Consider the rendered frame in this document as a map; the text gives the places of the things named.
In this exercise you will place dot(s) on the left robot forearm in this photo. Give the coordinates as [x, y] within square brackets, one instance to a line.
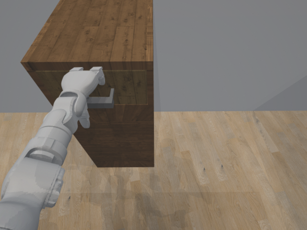
[52, 139]

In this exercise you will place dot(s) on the cabinet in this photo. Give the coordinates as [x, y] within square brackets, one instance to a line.
[114, 35]

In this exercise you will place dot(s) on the drawer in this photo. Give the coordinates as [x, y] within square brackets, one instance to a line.
[130, 85]

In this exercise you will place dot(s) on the handle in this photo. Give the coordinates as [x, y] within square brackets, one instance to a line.
[101, 102]

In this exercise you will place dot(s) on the left robot hand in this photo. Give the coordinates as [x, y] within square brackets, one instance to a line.
[84, 81]

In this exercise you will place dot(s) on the left robot upper arm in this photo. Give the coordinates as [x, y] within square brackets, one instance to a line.
[34, 185]

